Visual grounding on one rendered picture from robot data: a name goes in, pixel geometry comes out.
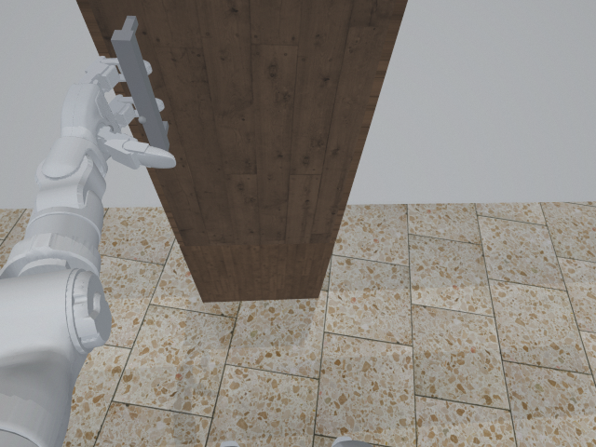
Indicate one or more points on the robot left hand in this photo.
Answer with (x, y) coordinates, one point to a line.
(85, 113)

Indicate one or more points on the cupboard door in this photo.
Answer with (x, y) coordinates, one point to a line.
(265, 100)

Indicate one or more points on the handle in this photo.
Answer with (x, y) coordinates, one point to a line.
(130, 59)

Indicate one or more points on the robot left forearm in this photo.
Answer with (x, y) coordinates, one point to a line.
(65, 228)

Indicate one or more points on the left robot upper arm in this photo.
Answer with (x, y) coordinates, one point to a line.
(49, 322)

